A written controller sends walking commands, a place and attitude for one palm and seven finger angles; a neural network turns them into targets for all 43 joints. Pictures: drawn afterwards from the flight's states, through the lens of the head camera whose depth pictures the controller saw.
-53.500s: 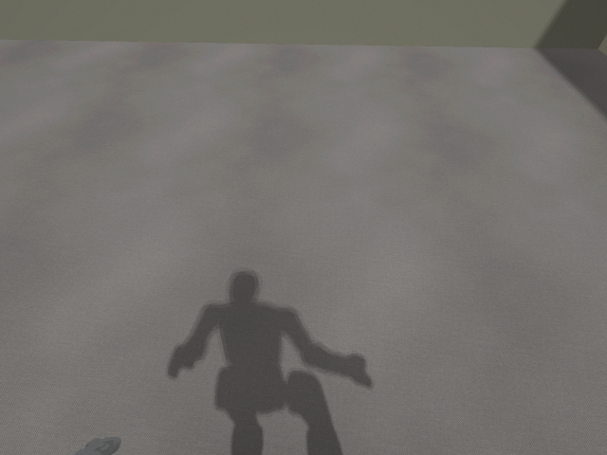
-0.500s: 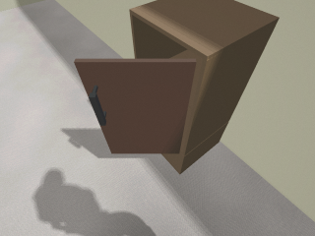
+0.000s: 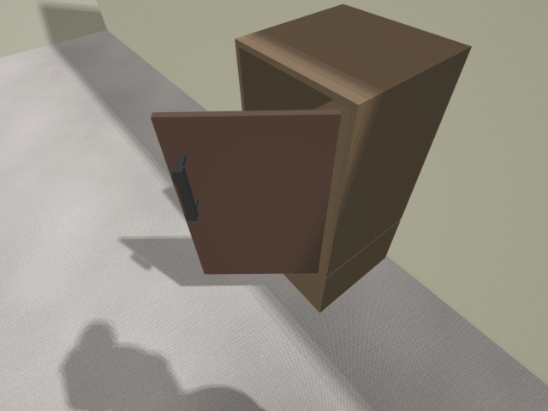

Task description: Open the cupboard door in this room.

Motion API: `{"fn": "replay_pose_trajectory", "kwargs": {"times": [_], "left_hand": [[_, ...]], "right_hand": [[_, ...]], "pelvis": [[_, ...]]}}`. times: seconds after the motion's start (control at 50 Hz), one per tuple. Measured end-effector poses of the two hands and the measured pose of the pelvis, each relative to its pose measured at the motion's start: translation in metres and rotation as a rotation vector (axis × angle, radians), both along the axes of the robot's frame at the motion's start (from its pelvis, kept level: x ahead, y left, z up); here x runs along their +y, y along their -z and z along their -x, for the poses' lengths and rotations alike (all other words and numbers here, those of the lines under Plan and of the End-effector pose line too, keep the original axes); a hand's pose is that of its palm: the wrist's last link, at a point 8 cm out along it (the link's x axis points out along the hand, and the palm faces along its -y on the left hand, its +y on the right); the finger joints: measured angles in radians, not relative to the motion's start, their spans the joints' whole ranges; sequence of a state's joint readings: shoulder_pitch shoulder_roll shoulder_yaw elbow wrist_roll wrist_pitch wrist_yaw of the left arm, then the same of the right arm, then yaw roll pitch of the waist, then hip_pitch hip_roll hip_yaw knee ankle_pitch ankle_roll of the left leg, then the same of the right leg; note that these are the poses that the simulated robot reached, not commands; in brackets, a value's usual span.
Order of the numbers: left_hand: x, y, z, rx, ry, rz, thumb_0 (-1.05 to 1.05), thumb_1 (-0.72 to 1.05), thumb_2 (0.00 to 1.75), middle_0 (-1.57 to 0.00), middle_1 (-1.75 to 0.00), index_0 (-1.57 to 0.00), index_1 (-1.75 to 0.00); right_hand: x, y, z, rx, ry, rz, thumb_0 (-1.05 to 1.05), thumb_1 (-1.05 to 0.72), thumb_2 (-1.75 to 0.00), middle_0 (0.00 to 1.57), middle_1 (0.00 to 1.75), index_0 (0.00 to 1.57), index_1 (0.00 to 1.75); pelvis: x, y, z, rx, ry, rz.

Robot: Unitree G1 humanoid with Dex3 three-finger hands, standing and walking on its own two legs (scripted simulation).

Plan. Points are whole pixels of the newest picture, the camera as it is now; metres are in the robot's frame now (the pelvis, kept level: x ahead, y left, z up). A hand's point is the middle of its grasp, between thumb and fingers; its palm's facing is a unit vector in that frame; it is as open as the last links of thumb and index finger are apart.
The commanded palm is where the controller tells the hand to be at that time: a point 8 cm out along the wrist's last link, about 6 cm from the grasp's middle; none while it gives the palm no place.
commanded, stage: come to a stop and stand still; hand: left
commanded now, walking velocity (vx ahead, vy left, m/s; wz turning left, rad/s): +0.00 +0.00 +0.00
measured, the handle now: (187, 188) +0.57 +0.23 -0.05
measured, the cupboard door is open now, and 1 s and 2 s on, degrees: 51 51 51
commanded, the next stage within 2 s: look again from close up in 0.04 s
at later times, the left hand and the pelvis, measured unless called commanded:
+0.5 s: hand out of the picture +0.02 +0.17 -0.17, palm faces +0.01 -0.98 -0.20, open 7.3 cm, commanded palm none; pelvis +0.02 +0.00 +0.00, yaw +0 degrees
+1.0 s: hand (172, 341) +0.22 +0.17 -0.01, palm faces +0.13 -0.99 +0.00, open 7.8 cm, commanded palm +0.14 +0.23 -0.06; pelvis +0.00 -0.01 -0.04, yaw +1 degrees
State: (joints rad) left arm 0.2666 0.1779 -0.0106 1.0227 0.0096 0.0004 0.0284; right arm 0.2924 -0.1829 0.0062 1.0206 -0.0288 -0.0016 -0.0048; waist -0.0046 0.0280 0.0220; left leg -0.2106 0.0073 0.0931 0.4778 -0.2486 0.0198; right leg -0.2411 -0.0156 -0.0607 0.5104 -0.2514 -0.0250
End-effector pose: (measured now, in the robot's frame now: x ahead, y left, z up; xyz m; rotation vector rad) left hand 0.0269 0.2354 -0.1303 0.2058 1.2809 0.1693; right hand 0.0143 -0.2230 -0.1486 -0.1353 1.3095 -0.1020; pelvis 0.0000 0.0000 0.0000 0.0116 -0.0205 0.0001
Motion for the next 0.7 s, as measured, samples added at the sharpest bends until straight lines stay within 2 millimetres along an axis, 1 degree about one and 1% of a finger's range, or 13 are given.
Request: {"fn": "replay_pose_trajectory", "kwargs": {"times": [0.12,0.18,0.24,0.32,0.4,0.46,0.7], "left_hand": [[-0.001,0.002,0.023,0.08,-0.018,0.006,0.0,0.9,0.89,-0.2,-0.3,-0.2,-0.3],[-0.004,0.004,0.029,0.107,-0.026,0.017,0.0,0.9,0.89,-0.2,-0.3,-0.2,-0.3],[-0.009,0.006,0.031,0.122,-0.03,0.029,0.0,0.9,0.89,-0.2,-0.3,-0.2,-0.3],[-0.016,0.009,0.026,0.122,-0.03,0.046,0.0,0.9,0.89,-0.2,-0.3,-0.2,-0.3],[-0.021,0.011,0.017,0.11,-0.026,0.056,0.0,0.9,0.89,-0.2,-0.3,-0.2,-0.3],[-0.02,0.012,0.012,0.104,-0.025,0.052,0.01,0.91,0.89,-0.2,-0.3,-0.21,-0.3],[-0.015,0.01,-0.011,0.064,-0.021,0.039,0.0,0.91,0.89,-0.2,-0.3,-0.2,-0.3]], "right_hand": [[0.005,0.001,0.02,0.078,0.005,-0.011,0.0,-0.92,-0.9,0.2,0.3,0.2,0.3],[0.006,0.001,0.025,0.106,0.01,-0.013,0.0,-0.92,-0.9,0.2,0.3,0.2,0.3],[0.007,0.001,0.026,0.121,0.014,-0.011,0.0,-0.91,-0.9,0.2,0.3,0.2,0.3],[0.008,0.0,0.021,0.12,0.017,-0.008,0.0,-0.91,-0.9,0.2,0.3,0.2,0.3],[0.007,0.0,0.011,0.104,0.017,-0.005,0.0,-0.91,-0.9,0.2,0.3,0.2,0.3],[0.006,-0.001,0.002,0.089,0.015,-0.001,0.0,-0.91,-0.9,0.2,0.3,0.2,0.3],[-0.006,-0.004,-0.023,0.053,0.006,0.025,0.0,-0.92,-0.9,0.2,0.3,0.2,0.3]], "pelvis": [[0.0,-0.001,-0.002,0.008,0.0,-0.002],[0.0,-0.002,-0.005,0.009,0.0,-0.002],[-0.001,-0.002,-0.008,0.008,0.001,-0.002],[-0.002,-0.002,-0.011,0.006,0.002,-0.002],[-0.003,-0.002,-0.015,0.005,0.002,-0.002],[-0.004,-0.002,-0.017,0.005,0.002,-0.001],[-0.007,-0.002,-0.026,0.009,0.001,0.0]]}}
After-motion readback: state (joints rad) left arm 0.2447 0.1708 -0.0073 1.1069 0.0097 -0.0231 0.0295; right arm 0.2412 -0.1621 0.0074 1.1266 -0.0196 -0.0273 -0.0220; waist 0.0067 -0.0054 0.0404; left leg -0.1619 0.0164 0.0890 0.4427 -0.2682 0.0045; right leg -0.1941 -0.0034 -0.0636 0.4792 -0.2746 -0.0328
